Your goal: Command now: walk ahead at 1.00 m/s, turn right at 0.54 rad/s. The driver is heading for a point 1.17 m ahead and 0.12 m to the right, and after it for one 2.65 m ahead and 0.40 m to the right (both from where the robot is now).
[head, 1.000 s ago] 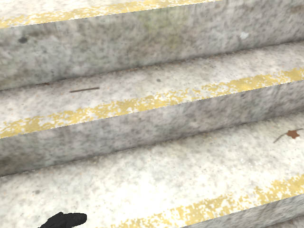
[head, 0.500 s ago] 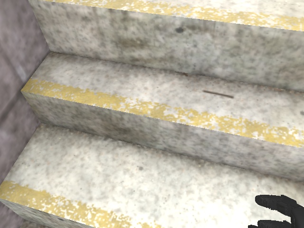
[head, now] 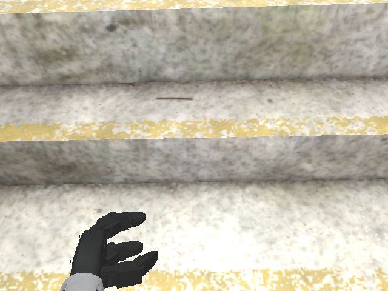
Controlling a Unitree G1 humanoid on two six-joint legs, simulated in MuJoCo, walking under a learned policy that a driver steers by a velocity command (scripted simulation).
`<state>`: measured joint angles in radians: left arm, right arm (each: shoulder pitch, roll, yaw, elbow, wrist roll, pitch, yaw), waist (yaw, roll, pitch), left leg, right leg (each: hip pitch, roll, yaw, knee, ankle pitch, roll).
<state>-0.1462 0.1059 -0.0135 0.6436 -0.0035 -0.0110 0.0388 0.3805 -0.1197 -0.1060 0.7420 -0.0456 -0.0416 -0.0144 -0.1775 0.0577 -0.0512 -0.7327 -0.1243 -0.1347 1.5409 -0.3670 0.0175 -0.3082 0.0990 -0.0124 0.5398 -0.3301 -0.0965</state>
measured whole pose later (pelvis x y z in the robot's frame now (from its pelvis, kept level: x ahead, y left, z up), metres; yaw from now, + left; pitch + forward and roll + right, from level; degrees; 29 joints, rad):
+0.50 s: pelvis +0.04 +0.07 +0.04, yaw -17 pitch +9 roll +3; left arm 0.41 0.19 0.13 0.85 0.02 -0.07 0.05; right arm -0.32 -0.02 0.10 0.37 -0.06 -0.07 0.00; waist 0.17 -0.07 0.02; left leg -1.03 0.02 0.03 1.66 -0.74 0.03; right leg -0.30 0.02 0.33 0.37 -0.01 -0.12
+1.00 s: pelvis +0.04 +0.08 -0.01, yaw -16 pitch +0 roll -1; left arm 0.43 0.16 0.01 0.83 0.10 -0.15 0.04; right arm -0.05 -0.04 0.04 0.51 -0.02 0.07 -0.04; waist 0.12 0.02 -0.05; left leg -1.23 -0.04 -0.06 2.55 -0.19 0.03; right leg -0.19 0.07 -0.28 0.55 -0.39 -0.14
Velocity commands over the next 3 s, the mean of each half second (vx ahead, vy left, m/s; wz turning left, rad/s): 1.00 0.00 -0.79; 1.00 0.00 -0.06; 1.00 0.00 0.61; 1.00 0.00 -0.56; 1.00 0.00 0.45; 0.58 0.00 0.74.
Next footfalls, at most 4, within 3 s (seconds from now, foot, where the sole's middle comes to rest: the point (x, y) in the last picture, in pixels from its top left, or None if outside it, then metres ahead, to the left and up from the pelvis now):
0.42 left None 0.15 0.20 -0.55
0.80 right None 0.03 0.06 -0.77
1.44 left None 0.24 0.21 -0.54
2.08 right None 0.15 -0.22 -0.54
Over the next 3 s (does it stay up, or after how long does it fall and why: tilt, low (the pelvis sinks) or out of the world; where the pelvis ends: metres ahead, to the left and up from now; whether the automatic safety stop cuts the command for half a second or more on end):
stays up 0.40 -0.13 0.42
